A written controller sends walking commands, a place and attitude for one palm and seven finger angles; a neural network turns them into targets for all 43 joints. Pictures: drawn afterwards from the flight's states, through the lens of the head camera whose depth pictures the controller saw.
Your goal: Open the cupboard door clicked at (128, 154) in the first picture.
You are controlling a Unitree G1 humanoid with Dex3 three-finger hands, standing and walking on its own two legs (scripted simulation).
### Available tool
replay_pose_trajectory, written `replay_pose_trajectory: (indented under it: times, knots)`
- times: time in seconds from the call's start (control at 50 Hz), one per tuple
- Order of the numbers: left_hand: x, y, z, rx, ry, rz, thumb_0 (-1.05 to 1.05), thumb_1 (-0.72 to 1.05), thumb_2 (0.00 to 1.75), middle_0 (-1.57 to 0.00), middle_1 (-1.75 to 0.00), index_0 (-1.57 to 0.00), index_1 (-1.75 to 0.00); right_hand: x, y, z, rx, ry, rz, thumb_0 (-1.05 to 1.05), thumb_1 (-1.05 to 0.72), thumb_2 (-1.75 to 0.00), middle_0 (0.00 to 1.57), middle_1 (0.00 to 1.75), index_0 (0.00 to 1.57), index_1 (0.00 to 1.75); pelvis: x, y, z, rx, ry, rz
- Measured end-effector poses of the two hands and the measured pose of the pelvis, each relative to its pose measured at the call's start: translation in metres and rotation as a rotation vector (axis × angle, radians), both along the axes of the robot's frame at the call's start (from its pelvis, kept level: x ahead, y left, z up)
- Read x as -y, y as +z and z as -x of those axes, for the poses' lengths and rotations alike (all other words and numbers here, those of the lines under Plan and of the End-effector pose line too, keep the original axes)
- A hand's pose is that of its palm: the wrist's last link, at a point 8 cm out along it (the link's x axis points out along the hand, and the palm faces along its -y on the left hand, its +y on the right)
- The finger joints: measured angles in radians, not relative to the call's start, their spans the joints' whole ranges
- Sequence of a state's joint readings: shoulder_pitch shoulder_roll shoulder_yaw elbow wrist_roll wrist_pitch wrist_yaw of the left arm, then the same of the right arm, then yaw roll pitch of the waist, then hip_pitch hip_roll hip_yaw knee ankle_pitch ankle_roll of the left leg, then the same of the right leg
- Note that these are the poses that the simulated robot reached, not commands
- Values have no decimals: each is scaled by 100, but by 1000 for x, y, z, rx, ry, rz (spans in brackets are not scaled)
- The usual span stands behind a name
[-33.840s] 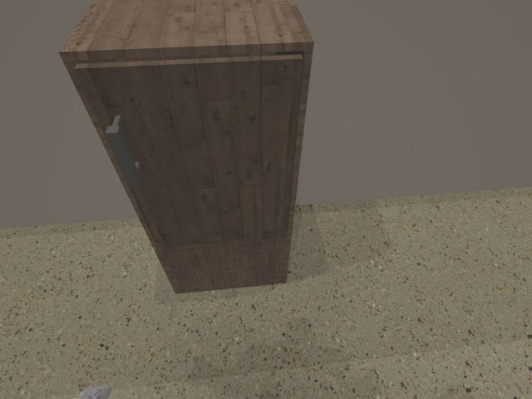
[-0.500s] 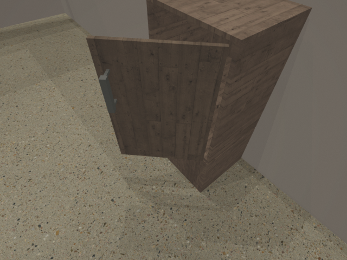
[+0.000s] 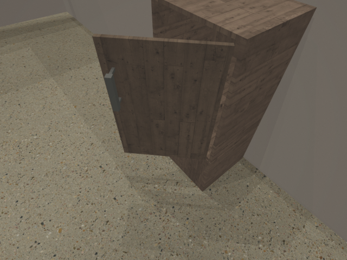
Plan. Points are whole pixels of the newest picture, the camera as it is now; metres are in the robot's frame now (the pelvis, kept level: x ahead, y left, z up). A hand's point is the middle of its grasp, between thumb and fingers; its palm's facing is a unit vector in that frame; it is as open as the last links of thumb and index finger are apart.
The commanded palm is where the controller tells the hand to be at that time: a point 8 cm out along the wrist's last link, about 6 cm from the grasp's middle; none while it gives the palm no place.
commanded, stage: shuffle to correct the standing spot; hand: left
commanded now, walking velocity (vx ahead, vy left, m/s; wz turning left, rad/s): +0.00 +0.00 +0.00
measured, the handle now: (114, 89) +0.62 +0.24 +0.02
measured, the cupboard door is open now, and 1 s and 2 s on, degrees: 45 45 45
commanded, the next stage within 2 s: come to a stop and stand still in 0.40 s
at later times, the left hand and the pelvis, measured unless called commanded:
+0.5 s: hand out of the picture +0.00 +0.20 -0.19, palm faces +0.07 -0.99 -0.13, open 7.4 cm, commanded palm none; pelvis +0.04 +0.04 -0.01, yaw +0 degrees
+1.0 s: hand (101, 253) +0.17 +0.21 -0.18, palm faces +0.04 -0.98 -0.22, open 7.2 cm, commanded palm none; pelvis +0.09 +0.03 -0.01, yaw +1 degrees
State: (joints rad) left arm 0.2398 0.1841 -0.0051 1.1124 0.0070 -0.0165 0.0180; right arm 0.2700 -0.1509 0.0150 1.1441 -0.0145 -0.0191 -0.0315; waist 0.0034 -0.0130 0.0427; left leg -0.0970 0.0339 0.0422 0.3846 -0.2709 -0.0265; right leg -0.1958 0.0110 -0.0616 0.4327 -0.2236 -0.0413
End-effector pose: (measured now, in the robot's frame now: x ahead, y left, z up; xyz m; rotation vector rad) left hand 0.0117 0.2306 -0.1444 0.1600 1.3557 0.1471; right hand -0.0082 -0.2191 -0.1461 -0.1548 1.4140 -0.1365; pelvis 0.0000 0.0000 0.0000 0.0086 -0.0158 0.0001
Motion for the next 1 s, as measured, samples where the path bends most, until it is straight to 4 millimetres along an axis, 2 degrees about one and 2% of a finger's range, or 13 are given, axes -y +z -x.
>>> replay_pose_trajectory:
  times: [0.26, 0.36, 0.46, 0.5, 0.54, 0.66, 0.76, 0.82, 0.86, 0.94, 1.0]
  knots:
    - [5, -6, 11, -18, 38, 19, 0, 91, 90, -20, -30, -20, -30, -6, -4, -3, -13, 12, -8, 1, -91, -90, 20, 30, 20, 29, -3, -4, -7, -1, 8, 9]
    - [0, -13, 22, -41, 99, 46, 0, 91, 90, -20, -30, -20, -30, -13, -1, -5, -56, 29, 11, 1, -91, -90, 20, 30, 20, 29, -15, -7, -18, -10, 34, 33]
    - [-13, -23, 27, -121, 108, 73, 0, 91, 90, -20, -30, -20, -30, -29, 4, -14, -42, 4, 40, 1, -91, -90, 20, 30, 20, 29, -32, -10, -36, -14, 9, 15]
    - [-18, -20, 19, -152, 80, 74, 0, 91, 90, -20, -30, -20, -30, -37, 6, -13, -35, -24, 42, 1, -91, -90, 20, 30, 20, 29, -38, -9, -45, -19, -8, 16]
    - [-23, -17, 2, -151, 55, 69, 0, 91, 90, -20, -30, -20, -30, -46, 7, -9, -47, -48, 33, 1, -91, -90, 20, 30, 20, 29, -42, -6, -52, -24, -13, 17]
    - [-36, -11, -72, -54, 19, 15, 2, 94, 90, -20, -30, -20, -30, -73, 10, 1, -159, -77, -22, 1, -91, -90, 20, 30, 20, 29, -41, -3, -73, -28, -2, 7]
    - [-38, -8, -128, 38, -8, -29, 1, 94, 90, -20, -30, -20, -30, -73, -2, -10, -216, -107, -60, 1, -91, -90, 20, 30, 21, 30, -31, -11, -92, -25, 3, 1]
    - [-32, -8, -150, 88, -22, -49, 1, 93, 90, -20, -30, -20, -30, -60, -13, -30, -198, -125, -62, 1, -91, -90, 20, 30, 21, 30, -24, -16, -100, -24, 7, 2]
    - [-28, -7, -156, 111, -24, -48, 1, 93, 90, -20, -30, -20, -30, -49, -15, -51, -159, -123, -46, 1, -91, -90, 20, 30, 21, 30, -22, -15, -100, -20, 14, -2]
    - [-20, -7, -154, 117, -12, -26, 0, 92, 90, -20, -30, -20, -30, -28, -13, -101, -39, -82, -2, 1, -91, -90, 20, 30, 20, 29, -23, -12, -96, -16, 16, -4]
    - [-25, -9, -148, 124, 5, -20, 0, 93, 90, -20, -30, -20, -30, -19, -6, -134, 58, -42, 33, 1, -92, -90, 20, 30, 20, 29, -27, -11, -91, -17, 14, -3]
